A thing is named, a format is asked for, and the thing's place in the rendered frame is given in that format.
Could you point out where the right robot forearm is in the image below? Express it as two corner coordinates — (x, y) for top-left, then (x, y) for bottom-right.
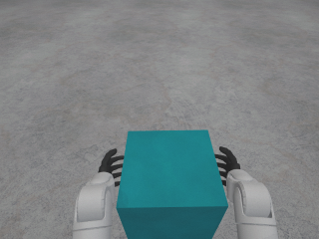
(226, 169), (279, 239)

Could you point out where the left robot forearm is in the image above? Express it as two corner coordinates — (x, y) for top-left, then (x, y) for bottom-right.
(72, 171), (116, 239)

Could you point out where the robot right hand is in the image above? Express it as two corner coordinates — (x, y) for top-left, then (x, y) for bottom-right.
(214, 146), (240, 186)

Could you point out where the robot left hand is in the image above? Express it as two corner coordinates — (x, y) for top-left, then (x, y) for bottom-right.
(98, 148), (125, 187)

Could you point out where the carton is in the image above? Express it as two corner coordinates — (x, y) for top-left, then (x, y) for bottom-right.
(116, 129), (228, 239)

